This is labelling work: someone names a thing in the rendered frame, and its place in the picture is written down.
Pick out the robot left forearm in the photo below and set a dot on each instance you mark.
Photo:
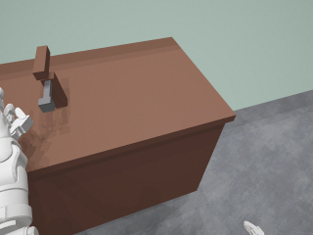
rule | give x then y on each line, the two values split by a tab
15	212

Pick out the counter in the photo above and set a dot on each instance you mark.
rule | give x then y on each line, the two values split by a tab
134	126

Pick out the robot right hand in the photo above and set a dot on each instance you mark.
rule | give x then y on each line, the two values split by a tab
252	229

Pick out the tap lever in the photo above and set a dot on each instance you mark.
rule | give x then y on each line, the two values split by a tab
46	104

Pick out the robot left hand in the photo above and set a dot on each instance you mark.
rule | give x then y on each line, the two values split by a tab
9	126

